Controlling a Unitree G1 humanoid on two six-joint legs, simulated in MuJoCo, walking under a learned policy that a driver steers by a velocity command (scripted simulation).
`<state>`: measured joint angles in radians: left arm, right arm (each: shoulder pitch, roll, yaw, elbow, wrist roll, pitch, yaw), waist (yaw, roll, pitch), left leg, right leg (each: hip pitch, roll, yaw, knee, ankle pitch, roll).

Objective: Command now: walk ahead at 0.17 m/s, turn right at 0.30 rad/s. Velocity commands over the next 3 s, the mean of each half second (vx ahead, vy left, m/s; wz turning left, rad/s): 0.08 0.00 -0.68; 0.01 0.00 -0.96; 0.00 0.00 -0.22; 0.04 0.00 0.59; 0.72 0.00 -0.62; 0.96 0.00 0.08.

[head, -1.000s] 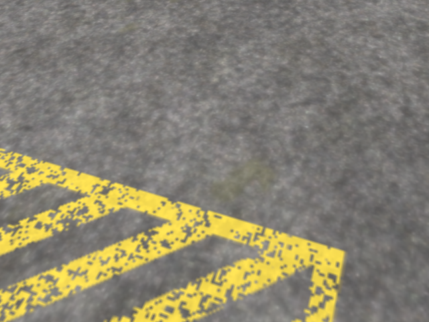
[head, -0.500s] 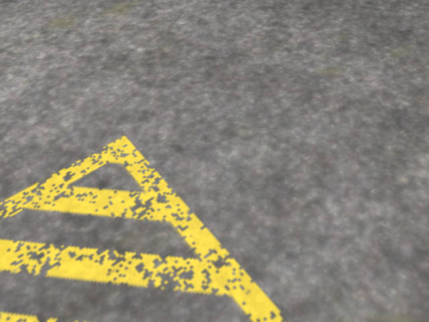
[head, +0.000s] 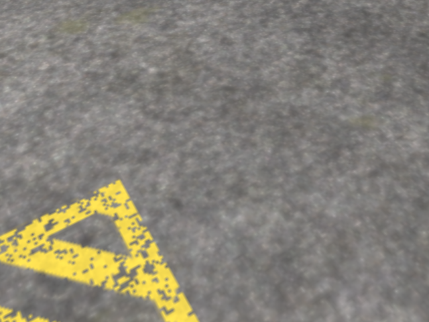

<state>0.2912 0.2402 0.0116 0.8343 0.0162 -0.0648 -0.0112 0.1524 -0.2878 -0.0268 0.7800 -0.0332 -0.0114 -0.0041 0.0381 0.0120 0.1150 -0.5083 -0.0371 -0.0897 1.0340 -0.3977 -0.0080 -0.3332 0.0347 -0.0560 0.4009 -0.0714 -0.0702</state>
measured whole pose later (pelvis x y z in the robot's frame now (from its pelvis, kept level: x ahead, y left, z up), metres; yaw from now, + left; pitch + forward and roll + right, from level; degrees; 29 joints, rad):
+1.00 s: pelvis +0.03 +0.01 +0.00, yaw -53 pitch +2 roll +1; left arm 0.23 0.34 0.10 0.65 0.01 0.08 -0.02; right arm 0.13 -0.30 -0.04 0.66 -0.02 0.03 -0.02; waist 0.04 -0.01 0.07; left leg -0.44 -0.05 -0.09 0.76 -0.37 -0.03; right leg -0.28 0.16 0.26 0.53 -0.24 -0.06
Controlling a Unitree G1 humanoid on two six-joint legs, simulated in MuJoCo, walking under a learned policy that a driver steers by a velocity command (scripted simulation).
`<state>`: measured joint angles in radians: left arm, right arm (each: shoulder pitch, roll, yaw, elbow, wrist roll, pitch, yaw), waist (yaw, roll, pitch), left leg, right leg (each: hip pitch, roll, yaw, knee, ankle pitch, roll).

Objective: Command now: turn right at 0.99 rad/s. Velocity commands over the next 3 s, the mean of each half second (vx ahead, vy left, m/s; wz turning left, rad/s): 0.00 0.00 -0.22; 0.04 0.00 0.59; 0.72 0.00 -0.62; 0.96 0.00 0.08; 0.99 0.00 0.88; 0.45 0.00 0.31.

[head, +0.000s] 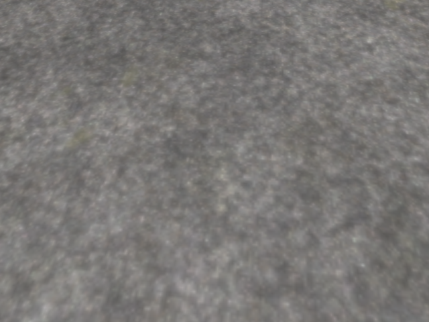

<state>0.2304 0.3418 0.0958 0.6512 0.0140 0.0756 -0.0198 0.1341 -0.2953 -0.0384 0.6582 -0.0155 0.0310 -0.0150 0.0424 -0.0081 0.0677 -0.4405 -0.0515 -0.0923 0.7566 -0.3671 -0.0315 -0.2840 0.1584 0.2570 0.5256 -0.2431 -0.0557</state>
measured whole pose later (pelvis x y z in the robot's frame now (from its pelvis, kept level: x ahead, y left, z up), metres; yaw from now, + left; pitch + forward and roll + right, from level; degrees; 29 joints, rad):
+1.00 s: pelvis -0.01 +0.05 +0.01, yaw +17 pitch +0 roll -1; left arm 0.27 0.31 0.05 0.77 0.03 0.06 -0.03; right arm 0.20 -0.27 -0.04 0.68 -0.02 0.04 0.01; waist 0.02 -0.05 0.05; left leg -0.17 -0.05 0.04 0.41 -0.24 0.08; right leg -0.47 -0.05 -0.02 1.07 -0.34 0.02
